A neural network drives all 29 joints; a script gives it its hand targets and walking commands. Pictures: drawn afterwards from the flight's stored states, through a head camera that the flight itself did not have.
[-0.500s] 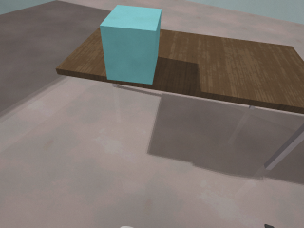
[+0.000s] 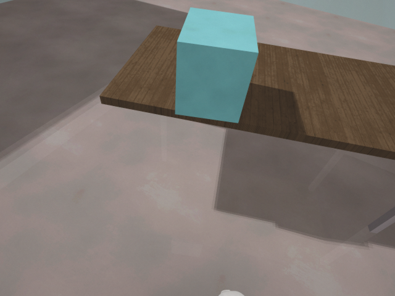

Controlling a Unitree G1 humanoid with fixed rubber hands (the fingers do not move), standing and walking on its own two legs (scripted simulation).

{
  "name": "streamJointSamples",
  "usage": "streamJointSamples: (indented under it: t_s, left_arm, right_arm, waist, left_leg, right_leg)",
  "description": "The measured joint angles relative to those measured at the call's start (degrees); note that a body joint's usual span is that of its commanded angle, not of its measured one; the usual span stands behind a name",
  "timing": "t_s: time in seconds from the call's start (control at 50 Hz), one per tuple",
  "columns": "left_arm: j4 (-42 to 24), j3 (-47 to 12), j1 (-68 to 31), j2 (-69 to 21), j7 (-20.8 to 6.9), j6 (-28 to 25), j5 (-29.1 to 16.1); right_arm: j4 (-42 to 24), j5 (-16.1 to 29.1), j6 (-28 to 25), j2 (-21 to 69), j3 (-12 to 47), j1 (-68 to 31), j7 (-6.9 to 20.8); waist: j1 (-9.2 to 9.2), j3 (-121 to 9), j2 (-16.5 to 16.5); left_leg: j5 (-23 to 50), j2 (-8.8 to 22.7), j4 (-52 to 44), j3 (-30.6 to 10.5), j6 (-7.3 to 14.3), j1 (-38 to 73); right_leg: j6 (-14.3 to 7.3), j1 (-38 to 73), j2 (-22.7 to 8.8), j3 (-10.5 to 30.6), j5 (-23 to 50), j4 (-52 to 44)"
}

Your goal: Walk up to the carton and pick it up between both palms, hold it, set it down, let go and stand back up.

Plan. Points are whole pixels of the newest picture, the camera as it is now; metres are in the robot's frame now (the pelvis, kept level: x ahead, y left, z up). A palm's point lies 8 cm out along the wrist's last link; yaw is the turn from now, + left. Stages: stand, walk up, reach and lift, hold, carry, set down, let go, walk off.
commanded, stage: walk up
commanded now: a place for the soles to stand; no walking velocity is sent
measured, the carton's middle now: (214, 65) +0.93 -0.07 +0.01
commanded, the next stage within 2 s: none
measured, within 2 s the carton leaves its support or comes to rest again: neither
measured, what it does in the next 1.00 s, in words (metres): walks ahead: right foot, then left foot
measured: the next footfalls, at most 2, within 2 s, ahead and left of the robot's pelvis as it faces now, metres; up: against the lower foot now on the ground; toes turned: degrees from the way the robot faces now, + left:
right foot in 0.26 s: +0.22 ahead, -0.17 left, +0.00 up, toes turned +0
left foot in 0.80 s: +0.24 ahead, +0.06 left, +0.00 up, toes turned -8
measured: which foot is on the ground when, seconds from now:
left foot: down 0.00-0.28, up 0.30-0.78, down 0.80-1.00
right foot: up 0.00-0.24, down 0.26-0.80, up 0.82-1.00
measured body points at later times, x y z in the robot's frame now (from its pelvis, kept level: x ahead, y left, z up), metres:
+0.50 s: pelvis +0.11 -0.08 +0.00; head +0.10 -0.10 +0.45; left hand +0.22 +0.23 -0.08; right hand +0.14 -0.41 -0.12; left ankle +0.10 +0.08 -0.66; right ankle +0.18 -0.17 -0.73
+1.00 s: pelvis +0.16 -0.02 +0.00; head +0.20 +0.00 +0.45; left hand +0.27 +0.28 -0.13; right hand +0.18 -0.35 -0.09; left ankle +0.20 +0.07 -0.73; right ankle +0.16 -0.17 -0.71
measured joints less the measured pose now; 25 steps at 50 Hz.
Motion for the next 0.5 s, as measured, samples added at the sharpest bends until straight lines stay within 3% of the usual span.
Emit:
streamJointSamples:
  t_s: [0.18, 0.26, 0.3, 0.38, 0.5]
  left_arm:
    - [-0.31, -0.01, -1.2, -1.22, -1.08, -0.01, 0.0]
    - [-0.49, 0.0, -1.29, -1.93, -1.5, -0.38, 0.0]
    - [-0.43, 0.01, -1.28, -2.37, -1.49, -1.17, 0.0]
    - [-0.42, 0.0, -0.08, -3.33, -1.4, -1.3, 0.0]
    - [-0.43, 0.01, -0.08, -3.73, -1.4, -1.3, 0.0]
  right_arm:
    - [0.07, 0.0, 1.0, 0.01, 0.02, 0.32, -0.96]
    - [0.06, 0.0, 1.73, 0.02, 0.02, 0.34, -0.96]
    - [-0.05, -0.01, 1.91, 0.09, 0.03, -0.01, -0.96]
    - [0.52, -0.01, 3.13, 0.35, 0.01, -0.01, -0.84]
    - [0.96, 0.0, 3.67, 0.02, 0.02, 0.01, 0.07]
  waist:
    - [0.02, 0.34, -0.53]
    - [0.06, -0.41, -0.59]
    - [0.42, 1.3, 0.7]
    - [0.81, 0.95, 0.47]
    - [0.75, 1.72, 0.47]
  left_leg:
    - [-4.22, -0.1, -0.13, 2.0, -0.4, 4.29]
    - [-6.67, -0.15, 0.61, 3.38, -1.39, 5.13]
    - [-7.81, 1.36, 6.5, 2.98, -1.4, 5.13]
    - [-7.6, 0.49, 20.26, 2.4, -1.41, 0.98]
    - [-3.32, 0.83, 21.19, 2.31, -1.41, -5.38]
  right_leg:
    - [-0.23, -0.04, -1.39, -0.14, -0.17, -16.23]
    - [-1.61, 2.27, -3.08, -2.15, 1.12, -27.34]
    - [-1.1, 4.7, -1.68, -3.0, 5.68, -28.16]
    - [-1.97, 9.67, -0.82, -2.81, 2.17, -28.39]
    - [-2.12, 15.25, -1.37, -1.61, 1.66, -33.79]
